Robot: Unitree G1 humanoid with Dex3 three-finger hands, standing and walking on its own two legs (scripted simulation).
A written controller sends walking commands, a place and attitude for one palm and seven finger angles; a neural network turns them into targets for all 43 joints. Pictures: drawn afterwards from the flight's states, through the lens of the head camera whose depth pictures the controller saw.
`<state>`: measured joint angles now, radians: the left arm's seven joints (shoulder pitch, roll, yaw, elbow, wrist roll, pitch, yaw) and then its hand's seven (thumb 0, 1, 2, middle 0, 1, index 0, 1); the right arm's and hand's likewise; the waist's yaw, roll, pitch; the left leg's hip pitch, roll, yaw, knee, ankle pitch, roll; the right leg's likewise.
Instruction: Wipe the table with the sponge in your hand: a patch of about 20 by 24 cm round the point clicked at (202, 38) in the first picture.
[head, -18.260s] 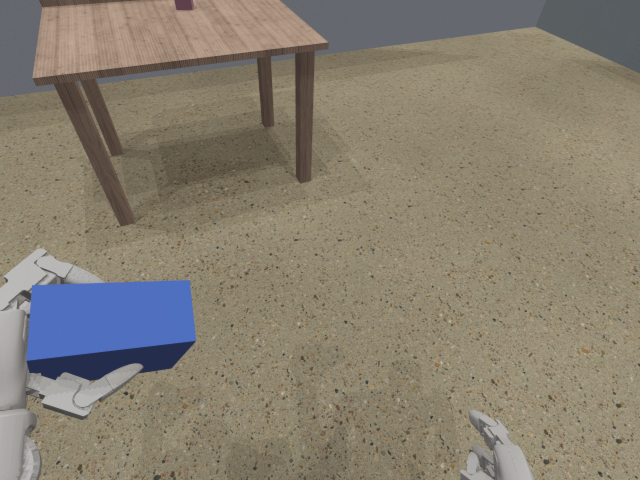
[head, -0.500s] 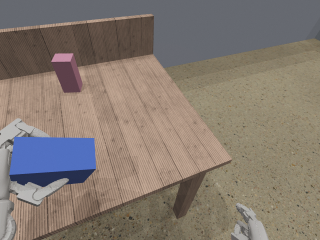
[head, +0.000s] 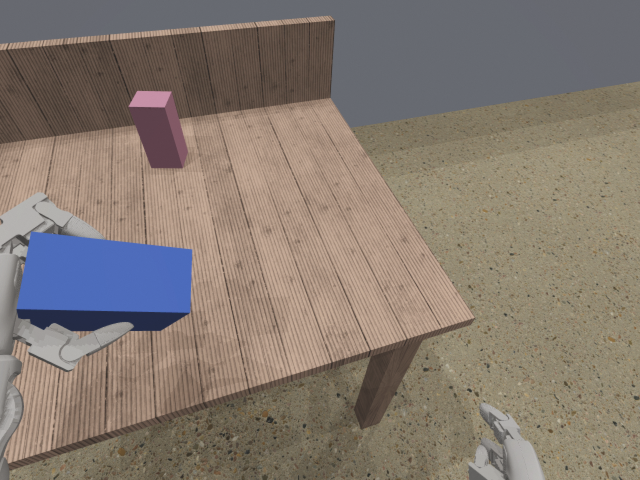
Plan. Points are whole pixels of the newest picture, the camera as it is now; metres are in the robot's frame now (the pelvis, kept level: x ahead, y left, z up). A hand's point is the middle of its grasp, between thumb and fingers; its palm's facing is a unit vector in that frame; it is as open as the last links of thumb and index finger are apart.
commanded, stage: come to a stop and stand still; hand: left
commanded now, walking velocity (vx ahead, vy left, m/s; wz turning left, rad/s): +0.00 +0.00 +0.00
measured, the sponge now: (131, 291) +0.25 +0.22 +0.15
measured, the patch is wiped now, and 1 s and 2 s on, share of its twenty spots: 0.00 0.00 0.00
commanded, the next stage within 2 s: look again from close up in 1.16 s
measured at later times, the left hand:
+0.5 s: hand (21, 305) +0.22 +0.30 +0.16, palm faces +0.35 -0.82 -0.45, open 10.4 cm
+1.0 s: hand out of the picture +0.18 +0.31 +0.16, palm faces +0.34 -0.85 -0.40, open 10.4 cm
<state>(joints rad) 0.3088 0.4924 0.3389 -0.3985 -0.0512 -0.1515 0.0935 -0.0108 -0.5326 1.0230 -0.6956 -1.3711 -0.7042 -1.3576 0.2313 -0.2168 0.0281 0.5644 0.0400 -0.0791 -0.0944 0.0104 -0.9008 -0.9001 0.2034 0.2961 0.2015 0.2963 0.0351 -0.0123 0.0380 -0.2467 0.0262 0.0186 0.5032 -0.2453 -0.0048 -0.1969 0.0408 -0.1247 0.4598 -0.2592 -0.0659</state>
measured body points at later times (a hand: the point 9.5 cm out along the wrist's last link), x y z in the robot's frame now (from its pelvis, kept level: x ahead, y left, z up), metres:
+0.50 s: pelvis +0.00 +0.04 +0.00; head +0.05 +0.07 +0.44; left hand +0.20 +0.35 +0.18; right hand +0.17 -0.19 -0.08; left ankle +0.01 +0.12 -0.74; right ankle +0.00 -0.07 -0.74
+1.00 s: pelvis -0.04 +0.05 +0.00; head +0.00 +0.08 +0.45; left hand +0.15 +0.35 +0.18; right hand +0.15 -0.17 -0.07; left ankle +0.01 +0.12 -0.74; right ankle +0.00 -0.07 -0.74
